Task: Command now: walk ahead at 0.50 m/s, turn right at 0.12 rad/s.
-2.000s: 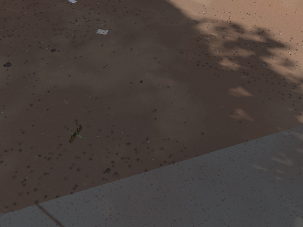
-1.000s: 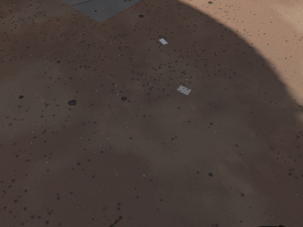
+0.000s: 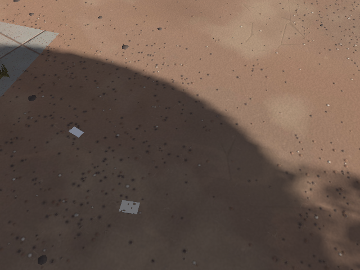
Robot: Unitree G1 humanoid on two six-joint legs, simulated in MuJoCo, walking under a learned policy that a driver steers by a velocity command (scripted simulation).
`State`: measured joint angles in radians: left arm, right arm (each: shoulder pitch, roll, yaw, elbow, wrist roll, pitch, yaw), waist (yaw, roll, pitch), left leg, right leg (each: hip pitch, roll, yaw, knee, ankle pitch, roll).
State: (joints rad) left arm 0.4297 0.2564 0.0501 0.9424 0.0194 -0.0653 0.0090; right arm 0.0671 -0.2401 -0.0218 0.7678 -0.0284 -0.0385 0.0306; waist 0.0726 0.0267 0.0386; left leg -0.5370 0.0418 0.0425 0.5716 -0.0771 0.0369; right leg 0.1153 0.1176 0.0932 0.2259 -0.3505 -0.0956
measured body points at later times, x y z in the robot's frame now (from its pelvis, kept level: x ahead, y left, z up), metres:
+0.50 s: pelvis +0.27 +0.02 +0.01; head +0.30 +0.02 +0.46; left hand +0.46 +0.24 -0.10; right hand +0.21 -0.23 -0.13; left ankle +0.15 +0.10 -0.73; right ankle +0.43 -0.10 -0.70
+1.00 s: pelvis +0.49 +0.02 +0.01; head +0.52 +0.03 +0.45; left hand +0.42 +0.26 -0.14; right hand +0.66 -0.20 -0.12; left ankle +0.57 +0.12 -0.72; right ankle +0.44 -0.09 -0.73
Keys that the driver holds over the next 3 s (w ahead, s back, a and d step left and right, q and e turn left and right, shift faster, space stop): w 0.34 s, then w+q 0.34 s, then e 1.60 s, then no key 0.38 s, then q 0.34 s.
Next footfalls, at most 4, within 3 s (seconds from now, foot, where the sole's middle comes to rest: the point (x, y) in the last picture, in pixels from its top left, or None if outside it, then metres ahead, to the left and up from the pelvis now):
0.04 left None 0.19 0.11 -0.77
0.56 right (224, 269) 0.48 -0.08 -0.77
1.02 left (169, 229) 0.61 0.12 -0.77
1.44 right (224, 260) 0.51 -0.09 -0.77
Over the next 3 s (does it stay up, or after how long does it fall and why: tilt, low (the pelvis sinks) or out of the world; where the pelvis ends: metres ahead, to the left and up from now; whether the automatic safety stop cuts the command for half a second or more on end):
stays up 0.43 0.02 0.01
